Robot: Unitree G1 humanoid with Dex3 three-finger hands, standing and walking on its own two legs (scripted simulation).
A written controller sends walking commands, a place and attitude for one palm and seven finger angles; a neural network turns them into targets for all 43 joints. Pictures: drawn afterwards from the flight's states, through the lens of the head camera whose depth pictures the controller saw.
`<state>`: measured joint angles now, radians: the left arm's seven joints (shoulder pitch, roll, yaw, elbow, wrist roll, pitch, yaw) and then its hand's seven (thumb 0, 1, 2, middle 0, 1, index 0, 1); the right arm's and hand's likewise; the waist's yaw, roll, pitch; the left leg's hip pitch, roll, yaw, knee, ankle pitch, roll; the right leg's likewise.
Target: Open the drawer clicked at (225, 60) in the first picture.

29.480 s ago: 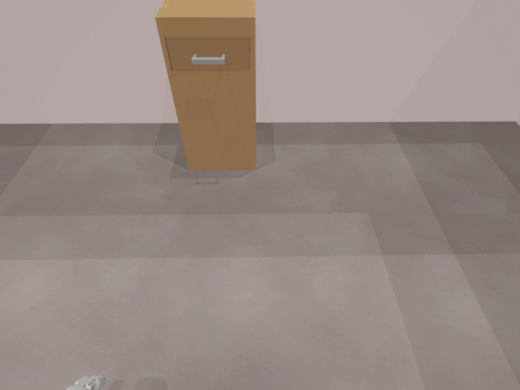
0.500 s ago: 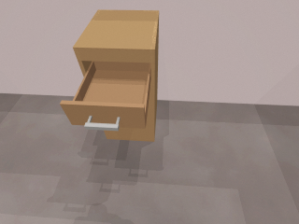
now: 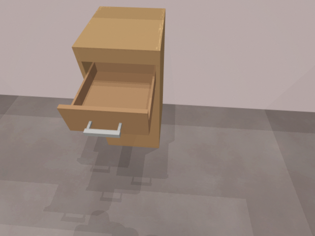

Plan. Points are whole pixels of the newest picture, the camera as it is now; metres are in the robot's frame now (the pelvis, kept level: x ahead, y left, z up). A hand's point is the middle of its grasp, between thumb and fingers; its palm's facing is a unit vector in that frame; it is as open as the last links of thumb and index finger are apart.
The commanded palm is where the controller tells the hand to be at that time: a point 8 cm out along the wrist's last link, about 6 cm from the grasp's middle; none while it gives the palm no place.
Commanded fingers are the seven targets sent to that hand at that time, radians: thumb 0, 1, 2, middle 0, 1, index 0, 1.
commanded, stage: look to check the result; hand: left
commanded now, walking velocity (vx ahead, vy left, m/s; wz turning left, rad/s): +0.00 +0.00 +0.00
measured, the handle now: (103, 128) +0.49 +0.24 -0.11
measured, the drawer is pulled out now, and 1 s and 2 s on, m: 0.29 0.29 0.29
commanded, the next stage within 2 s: stand and wait in 0.44 s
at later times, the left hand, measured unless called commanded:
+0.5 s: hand out of the picture +0.00 +0.15 -0.17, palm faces +0.05 -0.98 -0.17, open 7.4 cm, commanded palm none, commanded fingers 0.00 0.90 0.90 -0.20 -0.30 -0.20 -0.30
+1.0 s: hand out of the picture +0.01 +0.15 -0.17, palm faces +0.06 -0.98 -0.18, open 7.4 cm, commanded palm none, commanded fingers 0.00 0.90 0.90 -0.20 -0.30 -0.20 -0.30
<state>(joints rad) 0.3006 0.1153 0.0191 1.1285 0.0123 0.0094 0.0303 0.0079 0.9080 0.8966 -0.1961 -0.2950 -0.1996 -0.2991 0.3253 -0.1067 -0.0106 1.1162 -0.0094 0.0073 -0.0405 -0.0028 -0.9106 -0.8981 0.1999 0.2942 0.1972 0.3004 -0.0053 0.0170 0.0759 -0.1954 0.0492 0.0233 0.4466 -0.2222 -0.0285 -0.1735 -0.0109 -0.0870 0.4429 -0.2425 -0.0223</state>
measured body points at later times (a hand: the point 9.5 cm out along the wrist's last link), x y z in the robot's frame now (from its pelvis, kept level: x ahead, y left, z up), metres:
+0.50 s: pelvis +0.01 +0.00 +0.00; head +0.04 -0.01 +0.45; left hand +0.00 +0.21 -0.16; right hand +0.00 -0.21 -0.17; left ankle +0.01 +0.14 -0.74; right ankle +0.00 -0.10 -0.74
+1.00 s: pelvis +0.02 -0.01 +0.00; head +0.05 -0.01 +0.45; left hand +0.01 +0.21 -0.16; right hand +0.00 -0.21 -0.16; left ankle +0.01 +0.14 -0.74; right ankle +0.00 -0.10 -0.74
